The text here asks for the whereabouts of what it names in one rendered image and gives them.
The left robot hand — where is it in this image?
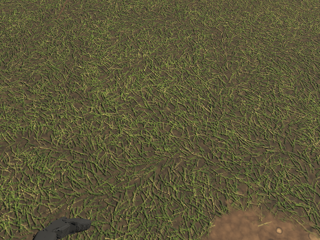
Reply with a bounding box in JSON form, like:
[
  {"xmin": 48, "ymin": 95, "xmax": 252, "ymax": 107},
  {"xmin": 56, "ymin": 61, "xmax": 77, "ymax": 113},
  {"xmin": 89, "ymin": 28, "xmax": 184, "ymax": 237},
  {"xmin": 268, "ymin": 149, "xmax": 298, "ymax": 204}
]
[{"xmin": 32, "ymin": 216, "xmax": 92, "ymax": 240}]

